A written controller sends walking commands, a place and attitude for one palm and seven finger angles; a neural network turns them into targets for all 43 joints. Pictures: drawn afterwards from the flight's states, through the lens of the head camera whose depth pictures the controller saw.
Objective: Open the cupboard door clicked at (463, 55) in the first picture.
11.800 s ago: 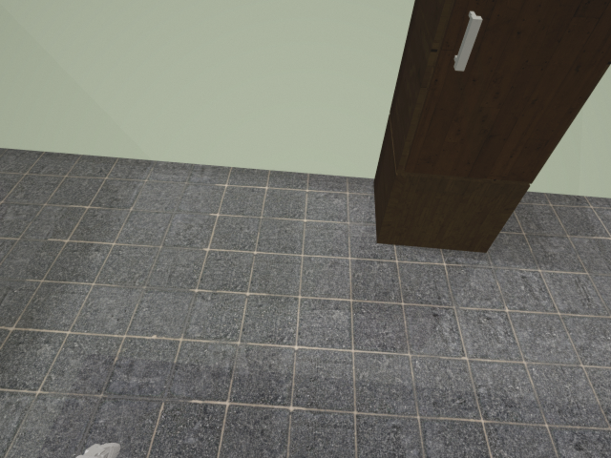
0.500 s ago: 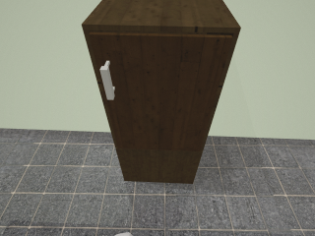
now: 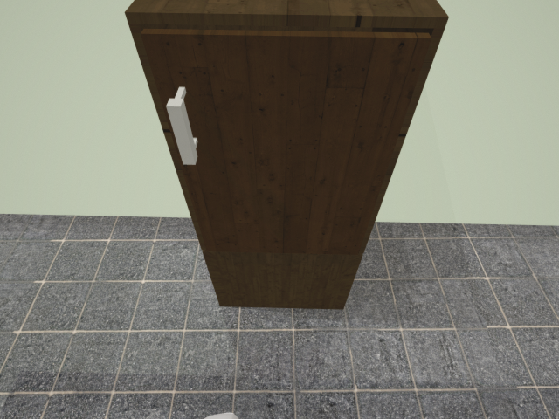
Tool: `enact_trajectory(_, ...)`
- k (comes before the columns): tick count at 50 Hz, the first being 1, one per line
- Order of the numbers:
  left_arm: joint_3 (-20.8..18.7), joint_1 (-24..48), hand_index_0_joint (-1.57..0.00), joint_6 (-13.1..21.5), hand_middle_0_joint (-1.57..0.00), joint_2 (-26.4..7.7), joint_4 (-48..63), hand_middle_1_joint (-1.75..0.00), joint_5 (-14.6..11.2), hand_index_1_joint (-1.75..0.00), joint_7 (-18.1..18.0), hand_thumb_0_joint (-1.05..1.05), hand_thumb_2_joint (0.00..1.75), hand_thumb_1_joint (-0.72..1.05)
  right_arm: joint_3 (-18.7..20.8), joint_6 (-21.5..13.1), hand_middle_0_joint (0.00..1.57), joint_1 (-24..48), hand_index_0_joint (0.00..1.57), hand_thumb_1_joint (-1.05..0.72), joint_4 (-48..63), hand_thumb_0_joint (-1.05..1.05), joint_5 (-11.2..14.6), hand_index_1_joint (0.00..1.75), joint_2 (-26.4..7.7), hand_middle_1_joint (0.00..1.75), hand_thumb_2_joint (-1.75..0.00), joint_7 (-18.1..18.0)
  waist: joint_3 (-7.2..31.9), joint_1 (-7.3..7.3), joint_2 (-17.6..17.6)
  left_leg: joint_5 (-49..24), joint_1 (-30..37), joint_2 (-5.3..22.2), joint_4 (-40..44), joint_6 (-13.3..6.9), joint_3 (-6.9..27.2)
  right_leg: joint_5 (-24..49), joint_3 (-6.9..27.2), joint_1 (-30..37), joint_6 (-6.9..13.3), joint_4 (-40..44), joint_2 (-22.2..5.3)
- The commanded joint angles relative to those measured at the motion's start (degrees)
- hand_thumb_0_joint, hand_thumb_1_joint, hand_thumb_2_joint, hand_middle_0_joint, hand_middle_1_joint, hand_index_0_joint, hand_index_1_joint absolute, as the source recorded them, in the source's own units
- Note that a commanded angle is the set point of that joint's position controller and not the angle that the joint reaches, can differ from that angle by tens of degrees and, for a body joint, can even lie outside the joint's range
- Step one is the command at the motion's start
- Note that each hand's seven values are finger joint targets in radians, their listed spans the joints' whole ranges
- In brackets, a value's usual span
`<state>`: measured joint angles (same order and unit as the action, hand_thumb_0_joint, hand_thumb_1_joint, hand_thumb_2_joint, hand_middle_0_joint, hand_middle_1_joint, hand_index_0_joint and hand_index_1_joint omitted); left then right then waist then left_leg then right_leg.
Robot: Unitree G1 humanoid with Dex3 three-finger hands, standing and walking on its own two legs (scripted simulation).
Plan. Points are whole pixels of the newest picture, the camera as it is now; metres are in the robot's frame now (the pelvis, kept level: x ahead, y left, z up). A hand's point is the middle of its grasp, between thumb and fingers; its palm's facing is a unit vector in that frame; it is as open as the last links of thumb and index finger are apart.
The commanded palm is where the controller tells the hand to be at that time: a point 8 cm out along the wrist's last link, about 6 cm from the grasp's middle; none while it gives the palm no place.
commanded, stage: come to a stop and stand still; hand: left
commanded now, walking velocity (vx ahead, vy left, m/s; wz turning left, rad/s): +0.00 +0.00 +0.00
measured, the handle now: (185, 126) +0.55 +0.21 +0.11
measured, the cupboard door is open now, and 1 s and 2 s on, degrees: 0 0 0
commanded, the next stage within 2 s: look again from close up in 0.74 s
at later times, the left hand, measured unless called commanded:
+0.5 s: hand out of the picture -0.05 +0.18 -0.17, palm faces +0.03 -0.98 -0.18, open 7.4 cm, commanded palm none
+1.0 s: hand out of the picture +0.01 +0.21 -0.18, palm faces +0.05 -0.98 -0.20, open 7.4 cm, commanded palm none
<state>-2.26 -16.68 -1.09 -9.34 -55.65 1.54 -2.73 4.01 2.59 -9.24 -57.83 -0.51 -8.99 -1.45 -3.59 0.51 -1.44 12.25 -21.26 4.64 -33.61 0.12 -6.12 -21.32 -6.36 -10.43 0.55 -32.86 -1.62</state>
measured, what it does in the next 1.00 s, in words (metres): stands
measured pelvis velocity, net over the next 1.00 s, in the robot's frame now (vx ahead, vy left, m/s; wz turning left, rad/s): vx -0.01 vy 0.02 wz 0.02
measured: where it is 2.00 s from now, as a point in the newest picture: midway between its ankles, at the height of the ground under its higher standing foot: outside the picture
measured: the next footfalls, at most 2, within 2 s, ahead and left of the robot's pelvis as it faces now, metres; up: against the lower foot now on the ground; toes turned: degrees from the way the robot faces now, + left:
none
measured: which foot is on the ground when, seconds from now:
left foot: down 0.00-1.00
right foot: down 0.00-1.00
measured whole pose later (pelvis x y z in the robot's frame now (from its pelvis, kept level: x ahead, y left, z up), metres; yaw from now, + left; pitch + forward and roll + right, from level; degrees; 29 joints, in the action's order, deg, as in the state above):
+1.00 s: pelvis -0.01 +0.02 +0.00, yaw +1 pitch -1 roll -1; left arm -0.9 -18.5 0.2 -11.9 -56.1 1.5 -1.9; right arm 0.9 0.4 -12.5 -56.5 -0.9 -9.5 0.3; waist -0.5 0.5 1.9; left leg 9.4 -21.1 2.4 -31.2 -2.2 -5.5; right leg -19.5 -6.8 -10.0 -1.3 -30.6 -3.2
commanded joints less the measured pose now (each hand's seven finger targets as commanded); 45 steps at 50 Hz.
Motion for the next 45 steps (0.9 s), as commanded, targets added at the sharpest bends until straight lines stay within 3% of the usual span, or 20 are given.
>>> enact_trajectory(1, -1.0, -0.1, -0.2, 0.1, -0.2, -6.7, 2.4, -0.3, -0.2, -0.3, 0.2, 0.0, 0.9, 0.9, -0.5, -0.7, 0.2, -4.8, 0.2, -0.9, 1.4, 0.0, -0.5, 0.3, -2.1, 0.3, -0.9, 0.6, -1.9, -2.1, 5.2, -0.6, 8.8, 0.5, 2.0, 0.1, 3.1, 5.5, 8.2, -12.2, 5.2, 12.6, -10.1)
enact_trajectory(2, -0.8, -0.1, -0.2, 0.1, -0.2, -6.4, 2.2, -0.3, -0.2, -0.3, 0.3, 0.0, 0.9, 0.9, -0.6, -1.0, 0.2, -6.0, 0.2, -0.9, 0.9, 0.0, -0.6, 0.3, -3.0, 0.3, -0.9, 0.7, -1.7, -2.12, 2.5, -1.6, 8.8, 1.4, 5.6, -0.5, 5.1, 1.7, 6.6, -11.4, 3.4, 11.2, -7.5)
enact_trajectory(3, -0.7, -0.9, -0.2, -0.1, -0.2, -5.8, 1.9, -0.3, -0.3, -0.3, 0.4, 0.0, 0.9, 0.9, -0.6, -1.1, 0.2, -5.9, 0.2, -0.9, 0.6, 0.0, -0.7, 0.3, -4.5, 0.3, -0.9, 0.8, -2.7, -1.49, -0.3, 2.8, 5.9, 2.9, 9.9, -1.1, 7.5, -3.3, 5.5, -9.7, 1.9, 10.7, -5.1)
enact_trajectory(4, -0.7, -2.1, -0.2, -0.3, -0.2, -5.6, 1.2, -0.3, -0.4, -0.3, 0.5, 0.0, 0.9, 0.9, -0.8, -1.3, 0.2, -5.4, 0.2, -0.9, 0.4, 0.0, -0.7, 0.3, -5.2, 0.3, -0.9, 0.8, -3.6, -0.65, -3.2, 9.2, 2.2, 3.5, 14.3, -1.5, 10.0, -4.0, 4.6, -7.0, 0.9, 10.1, -3.7)
enact_trajectory(6, -0.5, -4.5, -0.2, -0.3, -0.2, -5.0, -0.4, -0.3, -0.3, -0.3, 0.6, 0.0, 0.9, 0.9, -0.8, -1.5, 0.2, -5.1, 0.2, -0.9, 0.3, 0.0, -0.7, 0.3, -6.2, 0.3, -0.9, 0.7, -3.1, 0.59, -4.2, 15.5, -1.1, 4.1, 19.5, -2.1, 12.9, -0.9, 3.4, -2.0, 0.3, 9.0, -2.6)
enact_trajectory(11, -0.1, -7.4, -0.2, 0.5, -0.2, -4.3, -2.8, -0.3, -0.3, -0.3, 0.6, 0.0, 0.9, 0.9, -1.0, -1.8, 0.2, -7.5, 0.2, -0.9, -1.6, 0.0, -0.5, 0.3, -5.5, 0.3, -0.9, 0.7, 0.6, 0.51, -1.3, 11.9, 3.7, 2.6, 19.2, -1.1, 10.1, 1.2, 4.0, -0.5, 0.6, 12.1, -3.4)
enact_trajectory(14, 0.1, -7.6, -0.2, 1.0, -0.2, -4.1, -3.7, -0.3, -0.5, -0.3, 0.5, 0.0, 0.9, 0.9, -1.3, -2.0, 0.2, -9.5, 0.2, -0.9, -3.0, 0.0, -0.3, 0.3, -4.3, 0.3, -0.9, 0.6, 0.6, -0.39, 1.6, 5.3, 7.5, 1.6, 15.9, -0.7, 7.5, 1.3, 5.1, -3.1, 1.0, 14.5, -4.8)
enact_trajectory(17, 0.4, -7.8, -0.2, 1.3, -0.2, -3.3, -4.7, -0.3, -0.5, -0.3, 0.4, 0.0, 0.9, 0.9, -1.5, -2.2, 0.2, -10.9, 0.2, -0.9, -4.3, 0.0, -0.2, 0.3, -3.5, 0.3, -0.9, 0.4, 0.0, -1.0, 1.2, 2.2, 9.4, 1.7, 14.9, -0.7, 6.8, 2.3, 5.2, -4.5, 0.9, 14.7, -4.8)
enact_trajectory(18, 0.4, -8.3, -0.2, 1.3, -0.2, -3.1, -5.1, -0.3, -0.6, -0.3, 0.3, 0.0, 0.9, 0.9, -1.6, -2.2, 0.2, -11.1, 0.2, -0.9, -4.7, 0.0, -0.1, 0.3, -3.4, 0.3, -0.9, 0.4, -0.6, -1.01, 0.9, 2.5, 9.4, 1.8, 15.1, -0.7, 6.7, 2.2, 5.0, -4.8, 0.8, 14.6, -4.8)
enact_trajectory(19, 1.9, -7.5, -0.2, 2.2, -0.2, -4.3, -4.5, -0.3, 0.5, -0.3, -1.4, 0.0, 0.9, 0.9, -2.2, -2.9, 0.2, -6.1, 0.2, -0.9, -0.5, 0.0, -0.5, 0.3, -6.1, 0.3, -0.9, 0.9, -6.8, 0.39, 2.7, 1.1, 2.4, 1.0, 4.5, 0.8, 4.7, 8.0, 8.0, -7.8, 1.9, 16.0, -5.9)
enact_trajectory(20, 1.2, -5.1, -0.2, 3.1, -0.2, -5.7, -3.4, -0.3, 0.4, -0.3, -1.2, 0.0, 0.9, 0.9, -2.7, -3.2, 0.2, -7.1, 0.2, -0.9, 1.7, 0.0, -0.5, 0.3, -3.9, 0.3, -0.9, 1.3, -4.3, -2.22, 1.5, -0.3, 5.2, 1.4, 3.7, 0.9, 5.2, 6.4, 8.6, -9.5, 2.7, 16.8, -9.9)
enact_trajectory(21, 1.0, -4.1, -0.2, 3.3, -0.2, -5.9, -2.0, -0.3, 0.1, -0.3, -1.0, 0.0, 0.9, 0.9, -2.7, -3.5, 0.2, -12.0, 0.2, -0.9, 1.2, 0.0, -0.8, 0.3, -3.3, 0.3, -0.9, 1.3, 0.6, -3.47, 1.9, -0.7, 6.4, 1.1, 3.9, -0.2, 5.8, 1.2, 6.1, -6.8, 2.8, 13.0, -8.0)
enact_trajectory(23, 0.7, -5.3, -0.2, 2.9, -0.2, -4.9, -1.7, -0.3, -0.4, -0.3, -0.7, 0.0, 0.9, 0.9, -2.3, -3.5, 0.2, -12.4, 0.2, -0.9, 1.5, 0.0, -0.6, 0.3, -4.2, 0.3, -0.9, 1.0, 3.5, -2.56, 1.6, -0.8, 6.0, 1.2, 4.8, -1.3, 6.6, 1.1, 4.5, -5.5, 2.9, 9.6, -5.8)
enact_trajectory(26, 0.5, -8.0, -0.2, 2.1, -0.2, -3.3, -1.3, -0.3, -0.2, -0.3, -0.5, 0.0, 0.9, 0.9, -2.0, -3.4, 0.2, -11.4, 0.2, -0.9, 2.8, 0.0, -0.7, 0.3, -5.1, 0.3, -0.9, 0.6, 1.7, -1.31, -3.8, 2.5, 2.9, 2.9, 9.3, -3.0, 10.4, 0.4, 2.7, -5.9, 2.5, 5.2, -3.0)
enact_trajectory(27, 0.5, -8.9, -0.2, 2.0, -0.2, -3.1, -1.5, -0.3, -0.2, -0.3, -0.4, 0.0, 0.9, 0.9, -1.9, -3.3, 0.2, -10.9, 0.2, -0.9, 3.1, 0.0, -0.6, 0.3, -5.5, 0.3, -0.9, 0.5, 1.2, -0.78, -3.0, 3.9, 1.5, 3.3, 10.5, -3.5, 11.3, 1.1, 2.4, -5.0, 2.3, 4.7, -2.4)
enact_trajectory(29, 0.6, -10.0, -0.2, 2.0, -0.2, -2.8, -1.4, -0.3, -0.1, -0.3, -0.3, 0.0, 0.9, 0.9, -1.7, -3.2, 0.2, -10.0, 0.2, -0.9, 3.3, 0.0, -0.5, 0.3, -5.4, 0.3, -0.9, 0.5, 1.5, -0.19, 1.7, 3.8, 1.1, 2.7, 9.7, -3.6, 10.3, 2.5, 3.1, -4.2, 2.3, 5.8, -3.0)
enact_trajectory(33, 0.3, -8.7, -0.2, 2.1, -0.2, -4.2, -0.3, -0.3, -0.2, -0.3, -0.2, 0.0, 0.9, 0.9, -1.9, -3.6, 0.2, -9.7, 0.2, -0.9, 3.2, 0.0, -0.4, 0.3, -5.0, 0.3, -0.9, 0.6, 2.1, -0.61, 1.6, -1.1, 3.6, 1.6, 7.7, -2.9, 7.7, 4.1, 3.8, -5.1, 2.3, 6.5, -4.4)
enact_trajectory(37, 0.1, -8.0, -0.2, 1.7, -0.2, -5.4, 0.8, -0.3, -0.1, -0.3, 0.0, 0.0, 0.9, 0.9, -1.7, -3.5, 0.2, -8.1, 0.2, -0.9, 3.7, 0.0, -0.4, 0.3, -6.7, 0.3, -0.9, 0.6, 0.0, -0.33, -1.1, 4.2, 2.0, 2.0, 10.4, -3.0, 9.0, 1.7, 3.4, -5.5, 2.0, 6.9, -3.6)
enact_trajectory(39, 0.0, -8.0, -0.2, 1.6, -0.2, -6.1, 1.0, -0.3, 0.0, -0.3, 0.2, 0.0, 0.9, 0.9, -1.5, -3.3, 0.2, -7.1, 0.2, -0.9, 4.1, 0.0, -0.5, 0.3, -7.5, 0.3, -0.9, 0.7, -0.3, -0.13, -0.3, 7.0, 1.6, 1.8, 11.3, -2.8, 9.1, 0.9, 3.6, -5.6, 2.1, 7.5, -3.7)
enact_trajectory(45, -0.2, -6.1, -0.2, 1.9, -0.2, -8.1, 2.0, -0.3, 0.1, -0.3, 0.6, 0.0, 0.9, 0.9, -1.4, -3.5, 0.2, -5.7, 0.2, -0.9, 4.3, 0.0, -0.5, 0.3, -8.2, 0.3, -0.9, 0.9, 0.5, -0.54, 0.9, 4.4, 4.2, 1.4, 10.1, -2.6, 7.9, 1.1, 4.6, -6.4, 2.3, 9.8, -4.6)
